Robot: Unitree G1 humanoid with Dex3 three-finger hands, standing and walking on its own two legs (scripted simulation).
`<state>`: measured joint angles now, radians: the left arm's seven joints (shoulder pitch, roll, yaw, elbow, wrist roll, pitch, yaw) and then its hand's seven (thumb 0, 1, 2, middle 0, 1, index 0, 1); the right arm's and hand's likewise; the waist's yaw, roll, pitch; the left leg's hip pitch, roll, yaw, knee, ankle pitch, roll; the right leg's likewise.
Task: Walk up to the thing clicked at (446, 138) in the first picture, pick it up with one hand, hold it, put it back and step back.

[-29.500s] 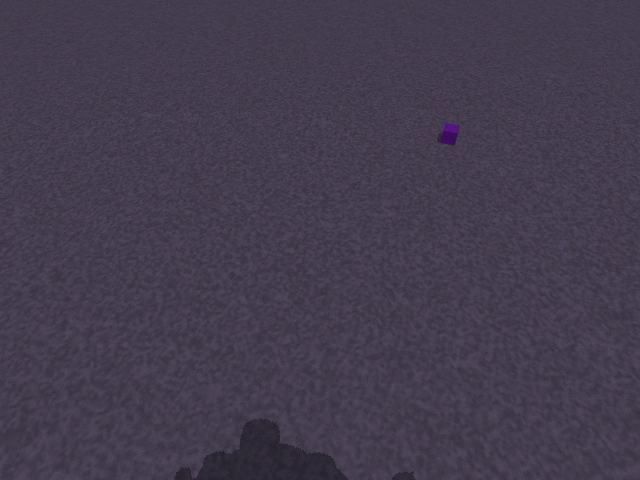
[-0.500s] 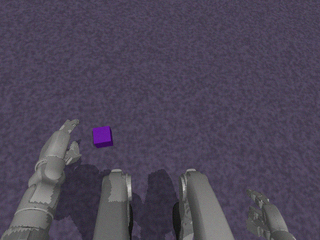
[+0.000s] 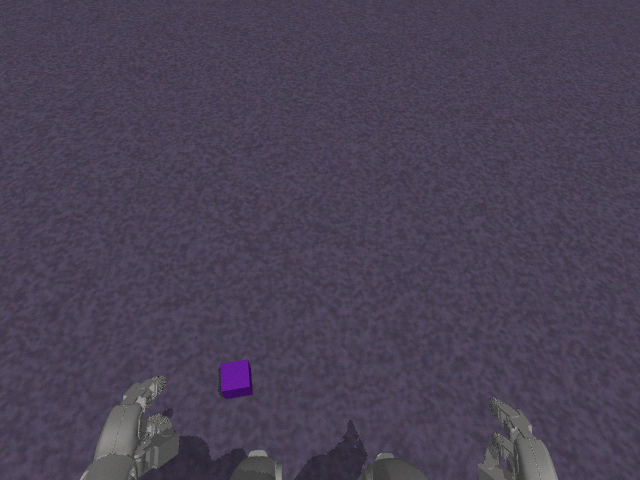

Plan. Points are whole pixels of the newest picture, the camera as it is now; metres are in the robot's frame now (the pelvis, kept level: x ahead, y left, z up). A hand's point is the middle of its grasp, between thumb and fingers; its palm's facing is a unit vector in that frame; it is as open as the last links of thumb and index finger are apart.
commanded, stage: home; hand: left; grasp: from above
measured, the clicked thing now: (236, 379) +0.46 +0.20 -0.65
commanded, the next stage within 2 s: none
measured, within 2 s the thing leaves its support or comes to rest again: neither
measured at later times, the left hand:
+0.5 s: hand (159, 456) +0.19 +0.18 -0.01, palm faces +0.06 -0.98 -0.20, open 7.4 cm
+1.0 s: hand (160, 460) +0.18 +0.18 -0.01, palm faces +0.05 -0.98 -0.20, open 7.4 cm
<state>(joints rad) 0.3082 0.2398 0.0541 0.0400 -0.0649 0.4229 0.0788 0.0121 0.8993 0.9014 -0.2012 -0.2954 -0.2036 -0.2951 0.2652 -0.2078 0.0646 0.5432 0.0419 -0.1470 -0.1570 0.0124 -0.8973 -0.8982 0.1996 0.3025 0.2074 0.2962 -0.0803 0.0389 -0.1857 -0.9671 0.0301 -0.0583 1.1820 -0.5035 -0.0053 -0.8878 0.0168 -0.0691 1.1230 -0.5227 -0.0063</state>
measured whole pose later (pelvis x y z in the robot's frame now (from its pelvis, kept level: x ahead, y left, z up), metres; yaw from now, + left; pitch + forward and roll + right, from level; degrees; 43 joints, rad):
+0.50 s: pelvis +0.03 +0.00 +0.03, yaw +1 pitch +10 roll -3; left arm 0.50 0.22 0.03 -0.13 -0.05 0.45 0.02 0.01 0.90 0.90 -0.20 -0.30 -0.20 -0.29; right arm 0.27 -0.22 0.05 0.51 0.00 -0.23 -0.18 0.01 -0.90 -0.90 0.20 0.30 0.21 0.30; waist -0.04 0.04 -0.16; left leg -0.71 0.02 -0.05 1.00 -0.48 -0.01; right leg -0.63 0.01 -0.07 0.94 -0.50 0.00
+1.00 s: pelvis +0.02 +0.00 +0.03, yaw +1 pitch +10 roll -2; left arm 0.50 0.23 0.03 -0.12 -0.05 0.44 0.02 0.01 0.90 0.90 -0.20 -0.30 -0.20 -0.30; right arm 0.30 -0.22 0.04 0.53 0.00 -0.23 -0.18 0.02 -0.90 -0.90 0.20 0.30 0.21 0.30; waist -0.05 0.04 -0.16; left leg -0.70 0.02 -0.05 1.00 -0.47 -0.01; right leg -0.62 0.01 -0.06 0.94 -0.49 0.00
